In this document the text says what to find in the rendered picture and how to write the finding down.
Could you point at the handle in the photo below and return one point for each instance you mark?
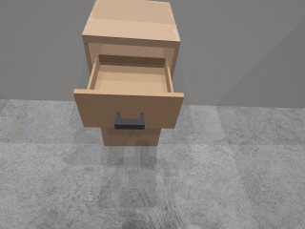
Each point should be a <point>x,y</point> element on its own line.
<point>129,123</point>

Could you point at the drawer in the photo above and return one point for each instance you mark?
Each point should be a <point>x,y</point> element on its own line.
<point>129,85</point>

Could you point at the cabinet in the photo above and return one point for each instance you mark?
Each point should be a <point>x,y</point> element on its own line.
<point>131,27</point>

